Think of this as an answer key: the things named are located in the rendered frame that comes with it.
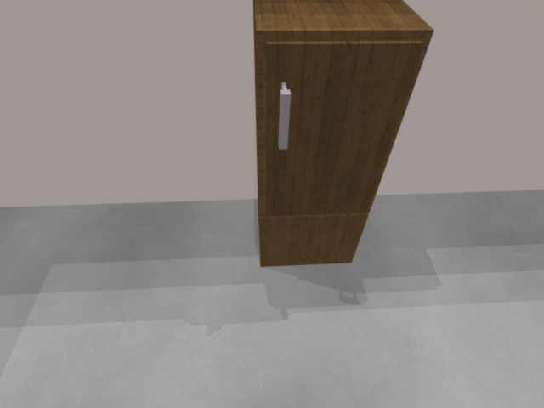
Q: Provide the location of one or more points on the handle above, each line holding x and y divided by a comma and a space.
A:
285, 102

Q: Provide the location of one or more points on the cupboard door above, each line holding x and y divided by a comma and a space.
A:
346, 100

